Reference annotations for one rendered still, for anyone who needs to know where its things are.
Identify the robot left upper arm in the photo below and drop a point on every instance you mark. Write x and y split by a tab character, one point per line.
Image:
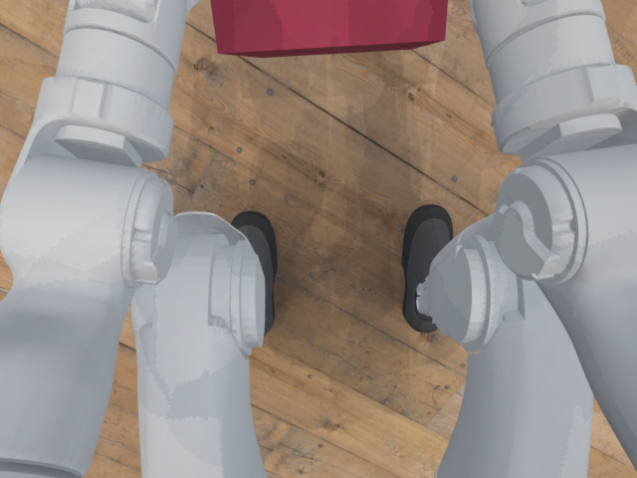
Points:
79	236

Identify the robot right upper arm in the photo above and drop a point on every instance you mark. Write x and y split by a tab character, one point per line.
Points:
569	222

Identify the robot left shin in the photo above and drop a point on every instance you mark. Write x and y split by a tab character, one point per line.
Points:
194	222

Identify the carton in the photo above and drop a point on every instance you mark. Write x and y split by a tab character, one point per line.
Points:
284	28

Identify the left robot forearm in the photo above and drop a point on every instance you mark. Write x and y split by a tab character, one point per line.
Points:
110	98

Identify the left robot foot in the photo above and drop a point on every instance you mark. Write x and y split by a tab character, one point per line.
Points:
260	233

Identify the right robot forearm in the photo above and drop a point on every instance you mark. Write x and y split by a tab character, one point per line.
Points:
556	84

